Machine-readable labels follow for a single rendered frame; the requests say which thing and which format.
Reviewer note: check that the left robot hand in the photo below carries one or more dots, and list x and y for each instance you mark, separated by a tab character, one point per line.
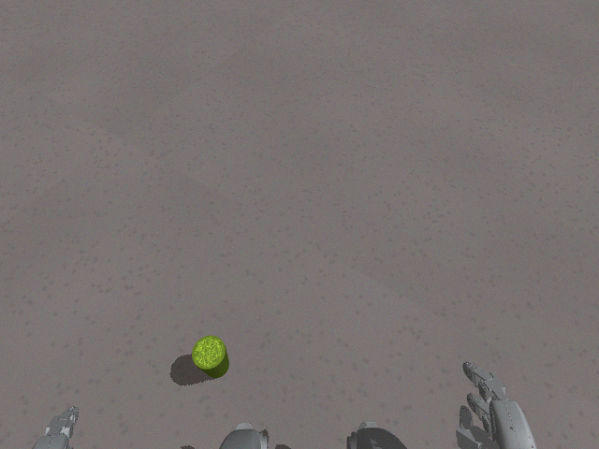
59	431

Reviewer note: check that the right robot hand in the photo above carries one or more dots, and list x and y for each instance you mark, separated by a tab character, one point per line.
505	424

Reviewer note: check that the cup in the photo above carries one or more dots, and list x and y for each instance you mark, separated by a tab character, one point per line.
209	354

